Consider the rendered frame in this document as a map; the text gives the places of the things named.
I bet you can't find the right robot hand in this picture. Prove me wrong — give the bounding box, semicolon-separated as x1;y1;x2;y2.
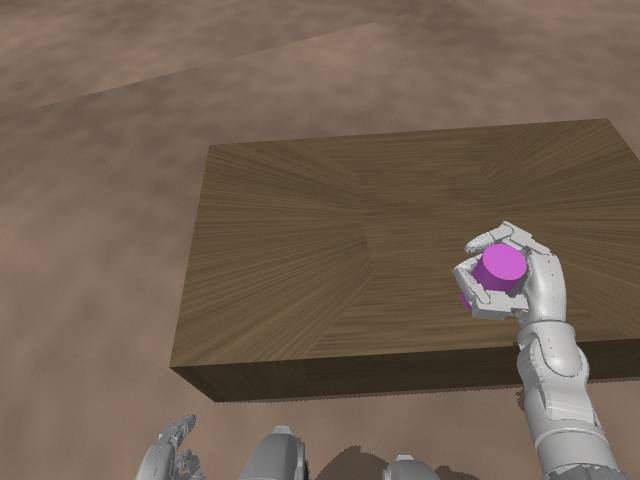
452;221;567;330

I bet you can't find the left robot hand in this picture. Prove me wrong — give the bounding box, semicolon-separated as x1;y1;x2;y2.
135;414;206;480

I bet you can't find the can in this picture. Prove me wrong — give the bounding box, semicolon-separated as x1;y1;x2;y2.
460;244;527;312

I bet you can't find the right robot arm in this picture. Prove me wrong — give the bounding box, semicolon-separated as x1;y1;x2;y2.
517;320;631;480

